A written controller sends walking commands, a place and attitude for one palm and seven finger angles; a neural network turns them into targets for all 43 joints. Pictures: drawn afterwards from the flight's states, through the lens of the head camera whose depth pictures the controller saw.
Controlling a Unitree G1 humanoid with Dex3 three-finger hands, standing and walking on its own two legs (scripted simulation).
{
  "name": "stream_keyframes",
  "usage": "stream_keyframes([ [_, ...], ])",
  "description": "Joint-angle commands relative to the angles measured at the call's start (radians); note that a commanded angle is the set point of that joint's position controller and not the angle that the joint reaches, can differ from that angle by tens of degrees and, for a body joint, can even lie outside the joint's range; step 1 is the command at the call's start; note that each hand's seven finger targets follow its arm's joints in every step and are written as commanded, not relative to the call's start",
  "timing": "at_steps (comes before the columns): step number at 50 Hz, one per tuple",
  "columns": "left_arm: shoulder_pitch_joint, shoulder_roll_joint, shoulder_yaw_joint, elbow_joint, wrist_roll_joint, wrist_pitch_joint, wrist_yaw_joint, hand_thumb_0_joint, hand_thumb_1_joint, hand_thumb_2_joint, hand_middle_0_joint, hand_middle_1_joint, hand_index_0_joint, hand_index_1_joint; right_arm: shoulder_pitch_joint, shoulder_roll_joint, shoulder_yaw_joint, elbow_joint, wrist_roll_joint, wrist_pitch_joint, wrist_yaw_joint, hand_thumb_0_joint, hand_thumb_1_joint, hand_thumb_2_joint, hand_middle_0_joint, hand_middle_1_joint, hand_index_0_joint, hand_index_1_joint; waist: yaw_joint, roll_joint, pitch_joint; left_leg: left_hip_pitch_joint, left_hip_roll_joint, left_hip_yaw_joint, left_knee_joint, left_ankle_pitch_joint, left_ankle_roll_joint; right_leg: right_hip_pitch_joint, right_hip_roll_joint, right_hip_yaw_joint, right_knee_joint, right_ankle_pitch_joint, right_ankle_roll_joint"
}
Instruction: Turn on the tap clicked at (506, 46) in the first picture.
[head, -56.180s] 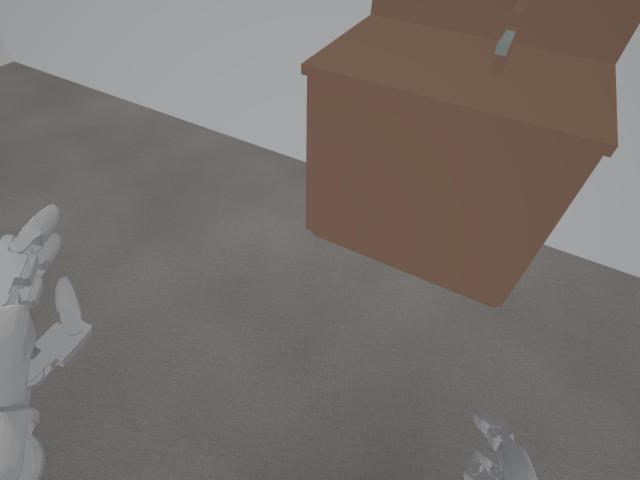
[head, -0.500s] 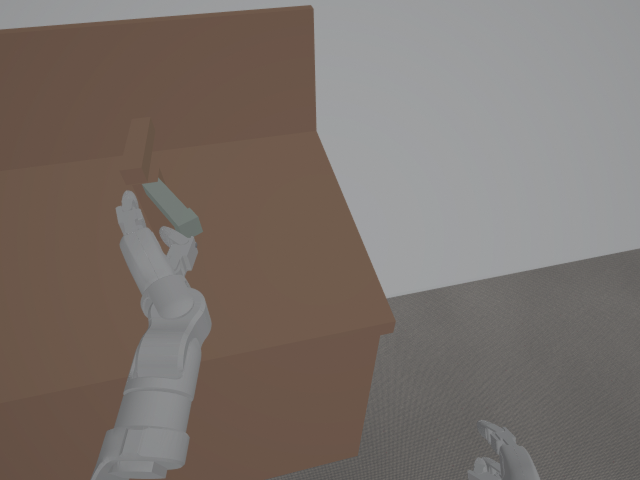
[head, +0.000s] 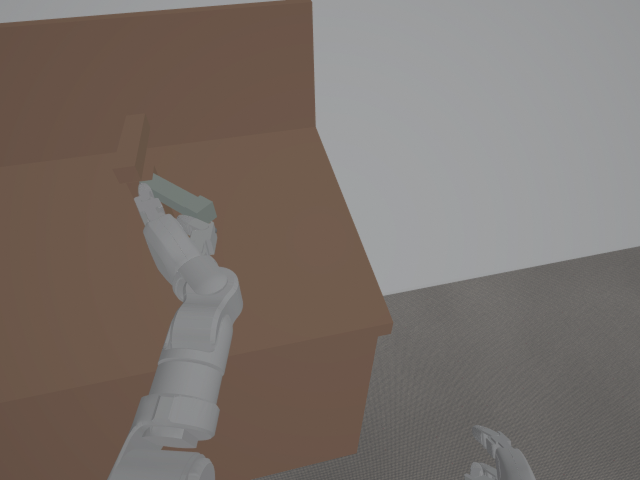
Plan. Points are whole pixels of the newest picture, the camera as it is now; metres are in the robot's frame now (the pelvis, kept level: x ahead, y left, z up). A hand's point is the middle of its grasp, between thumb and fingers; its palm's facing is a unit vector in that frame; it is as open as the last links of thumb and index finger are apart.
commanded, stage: push the lever round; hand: left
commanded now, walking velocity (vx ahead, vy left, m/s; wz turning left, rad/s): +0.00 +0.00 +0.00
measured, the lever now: (201, 211) +0.42 +0.20 +0.13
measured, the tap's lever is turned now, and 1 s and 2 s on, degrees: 42 68 73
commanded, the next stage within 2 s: lift the hand up off the lever in 1.10 s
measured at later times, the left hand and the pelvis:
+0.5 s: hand (232, 218) +0.41 +0.15 +0.12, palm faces +0.76 -0.64 -0.11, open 7.4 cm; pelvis +0.00 -0.01 +0.00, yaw +1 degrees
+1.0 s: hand (244, 203) +0.44 +0.14 +0.12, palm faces +0.77 -0.63 -0.13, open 7.6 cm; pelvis +0.00 -0.01 -0.01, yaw +0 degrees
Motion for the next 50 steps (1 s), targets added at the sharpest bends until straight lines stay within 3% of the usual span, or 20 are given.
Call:
stream_keyframes([
  [1, -0.419, 0.074, -0.006, -0.176, 0.042, -0.055, 0.026, 0.0, 0.9, 0.9, -0.15, -0.15, -0.15, -0.15, -0.124, -0.108, -0.037, -0.132, -0.012, -0.045, -0.002, 0.0, -0.9, -0.9, 0.2, 0.3, 0.2, 0.3, -0.008, -0.079, -0.27, 0.107, 0.015, 0.024, -0.028, 0.236, 0.005, 0.055, -0.05, 0.039, -0.087, 0.209, 0.032],
  [2, -0.447, 0.026, -0.053, -0.194, 0.042, -0.057, 0.028, 0.0, 0.9, 0.9, -0.15, -0.15, -0.15, -0.15, -0.13, -0.104, -0.033, -0.147, -0.008, -0.045, 0.005, 0.0, -0.9, -0.9, 0.2, 0.3, 0.2, 0.3, -0.015, -0.07, -0.281, 0.111, 0.015, 0.029, -0.023, 0.253, 0.005, 0.053, -0.057, 0.039, -0.078, 0.233, 0.033],
  [4, -0.461, 0.011, -0.064, -0.186, 0.047, -0.056, 0.039, 0.0, 0.9, 0.9, -0.15, -0.15, -0.15, -0.15, -0.127, -0.101, -0.037, -0.141, -0.012, -0.046, 0.012, 0.0, -0.9, -0.9, 0.2, 0.3, 0.2, 0.3, -0.018, -0.067, -0.29, 0.111, 0.016, 0.029, -0.009, 0.269, 0.003, 0.047, -0.057, 0.037, -0.07, 0.259, 0.034],
  [6, -0.442, 0.065, 0.003, -0.164, 0.051, -0.046, 0.057, 0.0, 0.9, 0.9, -0.15, -0.15, -0.15, -0.15, -0.116, -0.109, -0.041, -0.129, -0.019, -0.039, 0.011, 0.0, -0.9, -0.9, 0.2, 0.3, 0.2, 0.3, -0.004, -0.085, -0.3, 0.098, 0.015, 0.026, -0.01, 0.285, 0.0, 0.065, -0.052, 0.034, -0.065, 0.279, 0.032],
  [8, -0.491, 0.011, -0.048, -0.162, 0.055, -0.045, 0.062, 0.0, 0.9, 0.9, -0.15, -0.15, -0.15, -0.15, -0.123, -0.102, -0.038, -0.137, -0.016, -0.04, 0.018, 0.0, -0.9, -0.9, 0.2, 0.3, 0.2, 0.3, -0.018, -0.089, -0.302, 0.097, 0.017, 0.03, -0.001, 0.286, 0.002, 0.052, -0.06, 0.033, -0.059, 0.29, 0.036],
  [10, -0.515, 0.011, -0.041, -0.145, 0.058, -0.04, 0.076, 0.0, 0.9, 0.9, -0.15, -0.15, -0.15, -0.15, -0.116, -0.102, -0.038, -0.132, -0.019, -0.04, 0.021, 0.0, -0.9, -0.9, 0.2, 0.3, 0.2, 0.3, -0.021, -0.096, -0.309, 0.087, 0.012, 0.033, 0.006, 0.281, 0.004, 0.052, -0.063, 0.036, -0.057, 0.306, 0.04],
  [11, -0.49, 0.051, 0.0, -0.129, 0.062, -0.033, 0.08, 0.0, 0.9, 0.9, -0.15, -0.15, -0.15, -0.15, -0.114, -0.107, -0.044, -0.121, -0.022, -0.035, 0.019, 0.0, -0.9, -0.9, 0.2, 0.3, 0.2, 0.3, -0.012, -0.089, -0.304, 0.082, 0.014, 0.03, 0.004, 0.281, 0.001, 0.056, -0.057, 0.035, -0.059, 0.295, 0.037],
  [15, -0.546, -0.02, -0.058, -0.137, 0.071, -0.033, 0.099, 0.0, 0.9, 0.9, -0.15, -0.15, -0.15, -0.15, -0.113, -0.098, -0.043, -0.127, -0.025, -0.042, 0.033, 0.0, -0.9, -0.9, 0.2, 0.3, 0.2, 0.3, -0.022, -0.062, -0.335, 0.093, 0.014, 0.036, 0.026, 0.31, 0.0, 0.038, -0.061, 0.031, -0.038, 0.333, 0.037],
  [18, -0.574, 0.018, -0.01, -0.072, 0.064, -0.026, 0.112, 0.0, 0.9, 0.9, -0.15, -0.15, -0.15, -0.15, -0.112, -0.103, -0.041, -0.115, -0.022, -0.041, 0.032, 0.0, -0.9, -0.9, 0.2, 0.3, 0.2, 0.3, -0.027, -0.117, -0.305, 0.055, 0.014, 0.031, 0.016, 0.241, 0.006, 0.023, -0.063, 0.034, -0.058, 0.257, 0.044],
  [21, -0.614, 0.044, 0.013, -0.053, 0.077, -0.029, 0.128, 0.0, 0.9, 0.9, -0.15, -0.15, -0.15, -0.15, -0.108, -0.104, -0.044, -0.101, -0.029, -0.042, 0.029, 0.0, -0.9, -0.9, 0.2, 0.3, 0.2, 0.3, -0.022, -0.086, -0.311, 0.042, 0.01, 0.031, 0.014, 0.223, 0.005, 0.025, -0.058, 0.037, -0.061, 0.23, 0.04],
  [23, -0.621, 0.017, 0.002, -0.046, 0.08, -0.031, 0.138, 0.0, 0.9, 0.9, -0.15, -0.15, -0.15, -0.15, -0.104, -0.098, -0.042, -0.11, -0.03, -0.047, 0.038, 0.0, -0.9, -0.9, 0.2, 0.3, 0.2, 0.3, -0.024, -0.076, -0.337, 0.046, 0.01, 0.037, 0.025, 0.24, 0.006, 0.028, -0.066, 0.037, -0.05, 0.271, 0.045],
  [26, -0.615, 0.04, 0.028, -0.029, 0.085, -0.032, 0.148, 0.0, 0.9, 0.9, -0.15, -0.15, -0.15, -0.15, -0.089, -0.103, -0.048, -0.101, -0.037, -0.045, 0.041, 0.0, -0.9, -0.9, 0.2, 0.3, 0.2, 0.3, -0.017, -0.093, -0.359, 0.034, 0.01, 0.031, 0.027, 0.266, 0.001, 0.043, -0.061, 0.03, -0.035, 0.305, 0.043],
  [29, -0.673, -0.001, -0.003, 0.012, 0.091, -0.031, 0.154, 0.0, 0.9, 0.9, -0.15, -0.15, -0.15, -0.15, -0.09, -0.1, -0.044, -0.098, -0.035, -0.055, 0.048, 0.0, -0.9, -0.9, 0.2, 0.3, 0.2, 0.3, -0.038, -0.089, -0.317, 0.025, 0.013, 0.036, 0.033, 0.219, 0.008, -0.01, -0.064, 0.033, -0.048, 0.242, 0.047],
  [31, -0.683, 0.052, 0.04, 0.044, 0.09, -0.036, 0.157, 0.0, 0.9, 0.9, -0.15, -0.15, -0.15, -0.15, -0.083, -0.107, -0.048, -0.086, -0.036, -0.056, 0.042, 0.0, -0.9, -0.9, 0.2, 0.3, 0.2, 0.3, -0.036, -0.101, -0.304, 0.004, 0.01, 0.033, 0.026, 0.176, 0.011, -0.012, -0.059, 0.038, -0.062, 0.185, 0.047],
  [35, -0.767, 0.035, 0.024, 0.09, 0.098, -0.053, 0.167, 0.0, 0.9, 0.9, -0.15, -0.15, -0.15, -0.15, -0.08, -0.102, -0.041, -0.083, -0.037, -0.064, 0.041, 0.0, -0.9, -0.9, 0.2, 0.3, 0.2, 0.3, -0.052, -0.096, -0.305, -0.013, 0.007, 0.037, 0.028, 0.118, 0.018, -0.034, -0.068, 0.053, -0.074, 0.133, 0.054],
  [36, -0.746, 0.081, 0.066, 0.106, 0.098, -0.055, 0.167, 0.0, 0.9, 0.9, -0.15, -0.15, -0.15, -0.15, -0.069, -0.107, -0.047, -0.072, -0.039, -0.061, 0.037, 0.0, -0.9, -0.9, 0.2, 0.3, 0.2, 0.3, -0.043, -0.094, -0.31, -0.021, 0.008, 0.034, 0.022, 0.11, 0.016, -0.025, -0.062, 0.049, -0.075, 0.113, 0.052],
  [38, -0.775, 0.053, 0.045, 0.119, 0.1, -0.064, 0.168, 0.0, 0.9, 0.9, -0.15, -0.15, -0.15, -0.15, -0.066, -0.103, -0.043, -0.081, -0.039, -0.062, 0.04, 0.0, -0.9, -0.9, 0.2, 0.3, 0.2, 0.3, -0.051, -0.095, -0.325, -0.021, 0.007, 0.038, 0.029, 0.117, 0.018, -0.026, -0.069, 0.054, -0.07, 0.136, 0.055],
  [41, -0.744, 0.093, 0.089, 0.125, 0.101, -0.07, 0.17, 0.0, 0.9, 0.9, -0.15, -0.15, -0.15, -0.15, -0.04, -0.111, -0.051, -0.079, -0.046, -0.056, 0.041, 0.0, -0.9, -0.9, 0.2, 0.3, 0.2, 0.3, -0.039, -0.082, -0.369, -0.02, 0.007, 0.036, 0.033, 0.172, 0.015, 0.01, -0.066, 0.047, -0.045, 0.226, 0.053],
  [44, -0.748, 0.09, 0.094, 0.137, 0.099, -0.071, 0.17, 0.0, 0.9, 0.9, -0.15, -0.15, -0.15, -0.15, -0.026, -0.112, -0.05, -0.088, -0.044, -0.052, 0.045, 0.0, -0.9, -0.9, 0.2, 0.3, 0.2, 0.3, -0.048, -0.116, -0.371, -0.032, 0.007, 0.043, 0.041, 0.208, 0.016, 0.023, -0.075, 0.047, -0.03, 0.319, 0.061],
  [50, -0.756, 0.076, 0.084, 0.14, 0.101, -0.065, 0.168, 0.0, 0.9, 0.9, -0.15, -0.15, -0.15, -0.15, -0.012, -0.114, -0.053, -0.088, -0.044, -0.047, 0.05, 0.0, -0.9, -0.9, 0.2, 0.3, 0.2, 0.3, -0.056, -0.112, -0.366, -0.032, 0.007, 0.049, 0.043, 0.218, 0.015, 0.017, -0.073, 0.044, -0.026, 0.338, 0.063],
])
